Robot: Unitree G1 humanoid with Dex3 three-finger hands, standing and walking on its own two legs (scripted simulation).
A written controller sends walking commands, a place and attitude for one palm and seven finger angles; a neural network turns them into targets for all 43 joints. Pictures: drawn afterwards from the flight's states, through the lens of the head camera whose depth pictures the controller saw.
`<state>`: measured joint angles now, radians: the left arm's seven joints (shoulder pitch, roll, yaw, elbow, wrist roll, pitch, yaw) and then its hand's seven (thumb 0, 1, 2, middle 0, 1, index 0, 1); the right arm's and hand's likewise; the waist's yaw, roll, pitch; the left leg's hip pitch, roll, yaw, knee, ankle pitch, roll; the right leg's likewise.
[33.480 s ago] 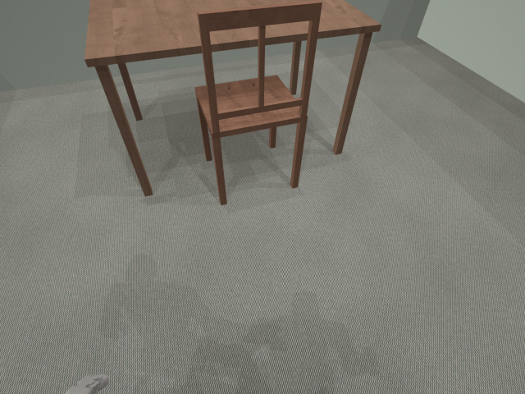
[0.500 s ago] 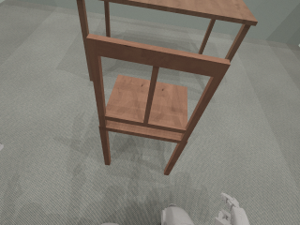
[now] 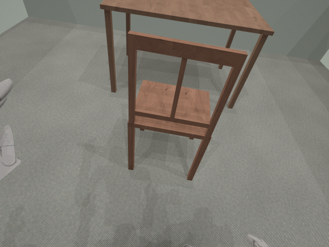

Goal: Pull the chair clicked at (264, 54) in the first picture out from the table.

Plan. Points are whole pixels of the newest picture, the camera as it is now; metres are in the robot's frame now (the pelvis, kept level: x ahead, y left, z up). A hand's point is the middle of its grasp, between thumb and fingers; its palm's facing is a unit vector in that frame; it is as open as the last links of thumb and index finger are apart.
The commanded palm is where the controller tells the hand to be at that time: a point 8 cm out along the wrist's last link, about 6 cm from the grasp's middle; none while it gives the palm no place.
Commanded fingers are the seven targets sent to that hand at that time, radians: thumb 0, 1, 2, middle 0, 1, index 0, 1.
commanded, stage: stop stepping back and stand still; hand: left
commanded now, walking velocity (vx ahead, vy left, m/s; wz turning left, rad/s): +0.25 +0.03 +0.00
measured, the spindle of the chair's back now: (177, 90) +0.72 -0.02 -0.02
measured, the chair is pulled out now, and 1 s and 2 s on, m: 0.61 0.61 0.61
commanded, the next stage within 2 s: let the arm hang, fingers relaxed in 1.68 s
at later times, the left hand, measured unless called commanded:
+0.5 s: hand out of the picture +0.04 +0.33 +0.21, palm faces +0.42 -0.77 -0.48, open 7.4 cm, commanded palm +0.00 +0.36 +0.23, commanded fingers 0.00 0.90 0.90 -0.20 -0.30 -0.20 -0.30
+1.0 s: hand out of the picture -0.01 +0.35 +0.20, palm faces +0.38 -0.77 -0.51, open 7.4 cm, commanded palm -0.06 +0.40 +0.23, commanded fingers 0.00 0.90 0.90 -0.20 -0.30 -0.20 -0.30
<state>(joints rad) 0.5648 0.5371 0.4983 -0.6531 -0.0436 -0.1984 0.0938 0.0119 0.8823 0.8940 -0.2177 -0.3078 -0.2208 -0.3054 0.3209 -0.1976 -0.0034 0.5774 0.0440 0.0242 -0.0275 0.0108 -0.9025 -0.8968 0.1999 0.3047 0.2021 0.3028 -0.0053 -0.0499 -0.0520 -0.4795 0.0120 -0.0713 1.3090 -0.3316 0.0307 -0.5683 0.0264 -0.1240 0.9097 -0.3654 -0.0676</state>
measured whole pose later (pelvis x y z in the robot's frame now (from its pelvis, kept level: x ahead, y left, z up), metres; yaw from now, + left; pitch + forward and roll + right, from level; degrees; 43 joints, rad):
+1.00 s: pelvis -0.20 +0.10 +0.04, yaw +0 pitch -2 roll -1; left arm 0.62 0.44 0.43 -0.56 -0.06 -0.19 0.13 0.01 0.88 0.89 -0.21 -0.31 -0.22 -0.31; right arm 0.27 -0.23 -0.03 0.63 0.03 0.00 -0.05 0.01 -0.90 -0.90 0.20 0.30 0.20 0.30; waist 0.02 0.01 0.07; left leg -0.44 0.01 -0.02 1.00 -0.36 0.01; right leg -0.31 0.04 -0.08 0.69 -0.34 -0.06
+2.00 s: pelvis -0.19 +0.15 +0.05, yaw +2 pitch +0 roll +1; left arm 0.31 0.18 0.03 0.63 0.02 0.04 0.02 0.01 0.91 0.90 -0.19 -0.30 -0.20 -0.30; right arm 0.18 -0.24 -0.02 0.82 -0.01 0.00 0.01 0.01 -0.91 -0.90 0.20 0.30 0.20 0.30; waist -0.03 0.06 0.00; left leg -0.28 -0.06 0.04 0.58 -0.31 0.06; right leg -0.28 -0.03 0.00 0.61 -0.34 0.01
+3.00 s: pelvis -0.19 +0.13 +0.06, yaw +1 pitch -1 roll +0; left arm 0.30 0.12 0.01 1.11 0.00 -0.02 0.04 0.01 0.92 0.89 -0.20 -0.30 -0.20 -0.30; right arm 0.32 -0.14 -0.02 1.11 -0.01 0.00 -0.03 0.00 -0.91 -0.90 0.20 0.30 0.20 0.30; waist -0.01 0.04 0.03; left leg -0.16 -0.01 0.03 0.39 -0.21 0.02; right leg -0.14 0.03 0.00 0.37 -0.21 -0.02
